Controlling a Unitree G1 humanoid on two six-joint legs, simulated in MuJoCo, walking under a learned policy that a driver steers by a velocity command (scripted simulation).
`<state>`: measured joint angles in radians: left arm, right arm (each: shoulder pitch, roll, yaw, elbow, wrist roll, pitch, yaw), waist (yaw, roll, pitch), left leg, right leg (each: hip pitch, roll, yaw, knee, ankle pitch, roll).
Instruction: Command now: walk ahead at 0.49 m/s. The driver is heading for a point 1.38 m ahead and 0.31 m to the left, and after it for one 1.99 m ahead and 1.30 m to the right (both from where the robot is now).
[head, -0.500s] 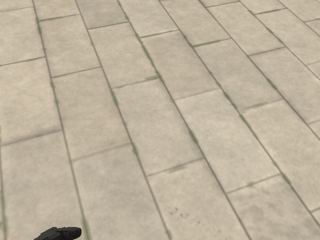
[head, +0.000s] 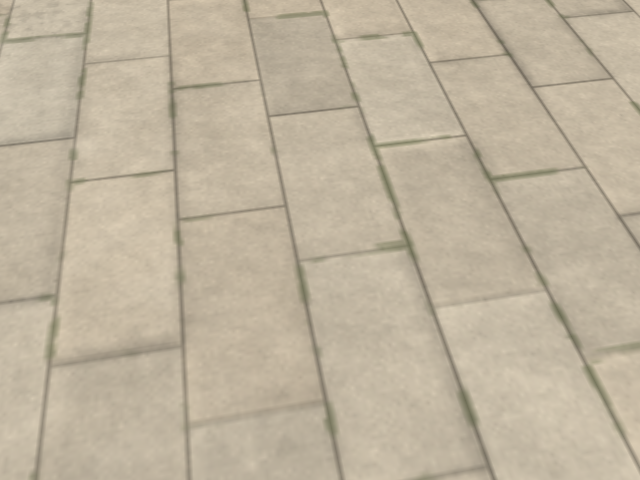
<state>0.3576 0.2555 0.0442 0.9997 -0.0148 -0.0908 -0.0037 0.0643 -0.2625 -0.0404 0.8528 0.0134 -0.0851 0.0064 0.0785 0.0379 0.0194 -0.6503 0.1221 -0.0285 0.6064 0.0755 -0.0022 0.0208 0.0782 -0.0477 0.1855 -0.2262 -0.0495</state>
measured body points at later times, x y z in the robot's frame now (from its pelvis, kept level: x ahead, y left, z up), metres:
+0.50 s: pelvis +0.29 +0.05 +0.00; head +0.31 +0.06 +0.45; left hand +0.46 +0.31 -0.11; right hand +0.28 -0.22 -0.13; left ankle +0.22 +0.14 -0.74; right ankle +0.48 -0.12 -0.69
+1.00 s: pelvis +0.57 -0.01 +0.01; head +0.59 -0.01 +0.45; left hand +0.58 +0.26 -0.13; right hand +0.73 -0.27 -0.11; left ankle +0.73 +0.17 -0.68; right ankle +0.53 -0.09 -0.74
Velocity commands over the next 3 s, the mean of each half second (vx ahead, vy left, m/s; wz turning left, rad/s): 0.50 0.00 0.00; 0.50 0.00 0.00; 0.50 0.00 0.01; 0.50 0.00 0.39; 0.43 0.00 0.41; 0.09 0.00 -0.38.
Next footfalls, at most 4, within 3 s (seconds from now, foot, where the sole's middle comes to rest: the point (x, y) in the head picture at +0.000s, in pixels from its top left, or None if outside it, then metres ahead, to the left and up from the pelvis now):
0.12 left None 0.26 0.14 -0.78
0.68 right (399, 444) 0.57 -0.09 -0.78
1.20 left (301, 315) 0.88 0.15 -0.78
1.74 right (398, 231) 1.17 -0.09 -0.78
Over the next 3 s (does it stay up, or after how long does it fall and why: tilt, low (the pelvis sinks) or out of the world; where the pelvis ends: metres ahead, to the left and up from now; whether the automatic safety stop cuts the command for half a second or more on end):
stays up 1.47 0.17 0.00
